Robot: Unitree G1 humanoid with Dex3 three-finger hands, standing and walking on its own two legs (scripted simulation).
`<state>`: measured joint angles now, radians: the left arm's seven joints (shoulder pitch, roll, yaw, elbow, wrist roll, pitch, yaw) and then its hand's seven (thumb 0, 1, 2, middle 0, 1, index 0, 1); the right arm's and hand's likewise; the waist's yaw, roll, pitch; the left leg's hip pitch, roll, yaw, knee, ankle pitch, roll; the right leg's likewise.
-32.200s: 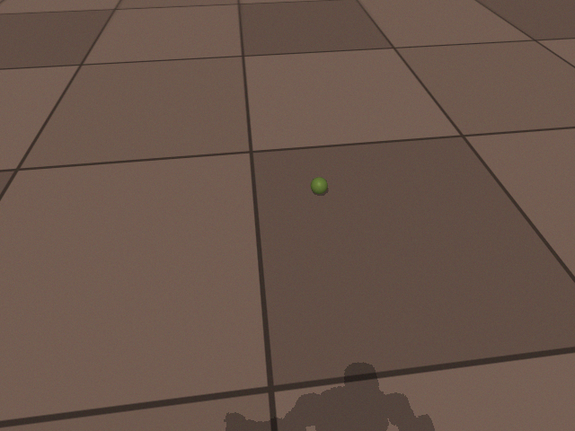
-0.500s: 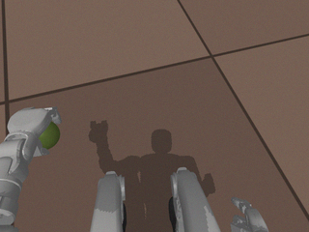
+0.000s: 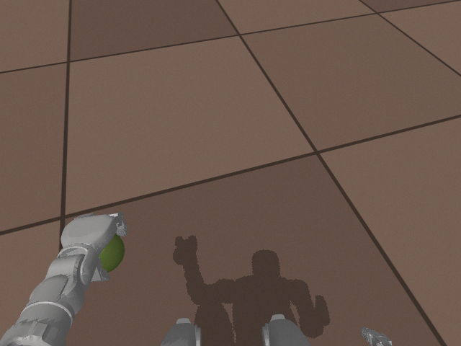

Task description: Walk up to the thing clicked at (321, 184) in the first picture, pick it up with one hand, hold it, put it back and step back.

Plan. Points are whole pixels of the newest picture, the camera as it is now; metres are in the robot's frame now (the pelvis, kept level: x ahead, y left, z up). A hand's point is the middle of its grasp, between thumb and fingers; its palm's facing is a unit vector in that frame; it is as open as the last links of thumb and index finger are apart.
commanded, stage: lift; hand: left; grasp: from above
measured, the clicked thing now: (102, 251) +0.34 +0.26 -0.10
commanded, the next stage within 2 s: hold in 0.28 s
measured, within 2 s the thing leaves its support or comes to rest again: neither
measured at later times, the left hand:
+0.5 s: hand (96, 227) +0.35 +0.24 +0.00, palm faces -0.45 -0.08 -0.89, open 10.4 cm
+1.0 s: hand (97, 213) +0.36 +0.22 +0.03, palm faces -0.46 -0.05 -0.89, open 10.4 cm
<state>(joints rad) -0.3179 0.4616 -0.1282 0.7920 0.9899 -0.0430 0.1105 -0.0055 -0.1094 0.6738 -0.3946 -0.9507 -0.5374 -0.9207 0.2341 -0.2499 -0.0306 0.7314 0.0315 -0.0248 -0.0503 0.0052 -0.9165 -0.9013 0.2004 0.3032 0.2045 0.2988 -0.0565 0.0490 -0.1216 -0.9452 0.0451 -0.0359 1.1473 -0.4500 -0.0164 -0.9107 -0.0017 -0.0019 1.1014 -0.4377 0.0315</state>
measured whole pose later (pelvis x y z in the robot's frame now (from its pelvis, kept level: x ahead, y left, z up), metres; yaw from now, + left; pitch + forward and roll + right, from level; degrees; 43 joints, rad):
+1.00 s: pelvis +0.05 +0.00 +0.08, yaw -1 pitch +5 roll +0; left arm -0.28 0.41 -0.20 0.69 0.98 0.01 -0.02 -0.01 -0.11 0.61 -0.44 -0.92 -0.59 -0.87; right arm 0.23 -0.25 -0.05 0.69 0.05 0.03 -0.05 0.01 -0.90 -0.89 0.20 0.30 0.20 0.30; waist 0.00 0.05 -0.05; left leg -0.40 0.03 0.03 0.63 -0.31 -0.01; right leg -0.40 -0.02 0.04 0.63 -0.31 0.03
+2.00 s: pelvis +0.03 -0.01 +0.09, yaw -1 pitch +0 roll +1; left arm -0.25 0.41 -0.22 0.62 0.97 0.01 -0.08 0.02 -0.16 0.78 -0.37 -0.99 -0.51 -0.97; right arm 0.17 -0.25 -0.02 0.68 0.06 0.05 -0.07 0.01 -0.91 -0.90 0.20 0.30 0.20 0.30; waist 0.01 0.05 0.01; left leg -0.28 0.03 0.03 0.49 -0.22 -0.02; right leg -0.29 -0.02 0.05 0.51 -0.23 0.03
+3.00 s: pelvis +0.01 +0.00 -0.01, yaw +0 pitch +21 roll -2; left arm -0.54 0.45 -0.10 1.13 1.19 -0.11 0.34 0.02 -0.14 0.78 -0.31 -1.05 -0.47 -1.03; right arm 0.21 -0.28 -0.08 0.72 -0.02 0.04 -0.01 0.00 -0.90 -0.90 0.20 0.30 0.20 0.30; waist -0.08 0.01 -0.12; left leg -1.07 0.04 -0.03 1.19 -0.48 -0.02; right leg -1.05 0.00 0.01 1.15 -0.47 0.04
